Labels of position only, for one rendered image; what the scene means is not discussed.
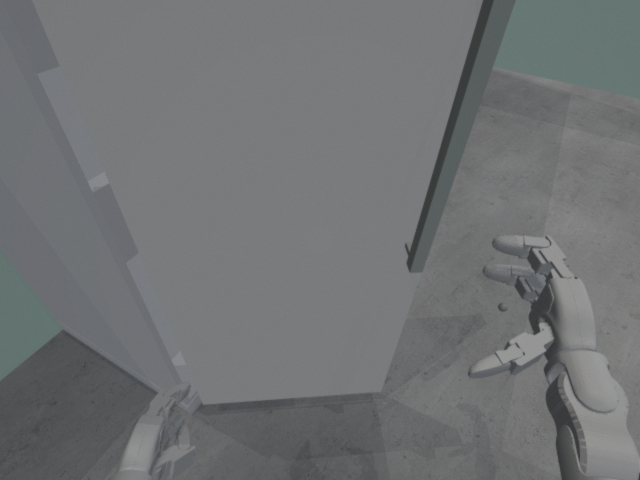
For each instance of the robot right hand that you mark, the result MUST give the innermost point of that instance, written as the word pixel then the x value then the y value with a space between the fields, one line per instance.
pixel 561 300

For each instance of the fridge door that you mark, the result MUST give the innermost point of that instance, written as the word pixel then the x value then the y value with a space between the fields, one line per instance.
pixel 271 159

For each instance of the right robot forearm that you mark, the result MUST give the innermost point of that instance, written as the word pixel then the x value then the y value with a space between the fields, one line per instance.
pixel 589 409

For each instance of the handle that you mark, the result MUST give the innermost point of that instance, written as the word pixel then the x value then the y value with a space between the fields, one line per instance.
pixel 487 37

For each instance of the robot left hand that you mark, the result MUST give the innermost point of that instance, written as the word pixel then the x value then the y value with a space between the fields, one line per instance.
pixel 146 446

